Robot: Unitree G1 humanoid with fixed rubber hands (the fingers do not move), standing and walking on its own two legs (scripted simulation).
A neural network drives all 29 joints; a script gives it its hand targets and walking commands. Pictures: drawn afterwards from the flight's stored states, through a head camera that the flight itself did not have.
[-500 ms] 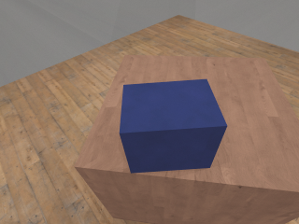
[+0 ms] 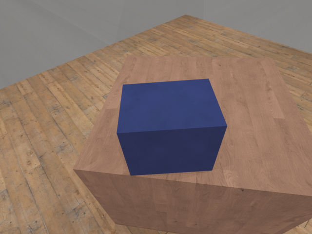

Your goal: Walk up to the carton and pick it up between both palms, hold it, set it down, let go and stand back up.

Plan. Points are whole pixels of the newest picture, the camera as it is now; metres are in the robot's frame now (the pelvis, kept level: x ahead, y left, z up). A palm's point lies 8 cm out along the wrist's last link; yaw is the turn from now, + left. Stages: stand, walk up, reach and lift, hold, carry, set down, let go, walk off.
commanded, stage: walk up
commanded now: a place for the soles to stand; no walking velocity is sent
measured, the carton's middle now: (168, 128) +0.43 +0.00 +0.02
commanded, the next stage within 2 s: reach and lift in 0.44 s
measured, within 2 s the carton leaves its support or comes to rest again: neither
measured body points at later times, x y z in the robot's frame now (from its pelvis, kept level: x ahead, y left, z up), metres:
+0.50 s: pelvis -0.01 -0.01 -0.01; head +0.01 -0.01 +0.44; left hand +0.08 +0.31 -0.13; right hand +0.08 -0.30 -0.14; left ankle -0.02 +0.15 -0.74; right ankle +0.08 -0.09 -0.74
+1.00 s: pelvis -0.01 -0.01 -0.02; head +0.01 +0.01 +0.43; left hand +0.12 +0.30 -0.10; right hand +0.15 -0.26 -0.11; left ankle -0.02 +0.15 -0.74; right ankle +0.08 -0.09 -0.74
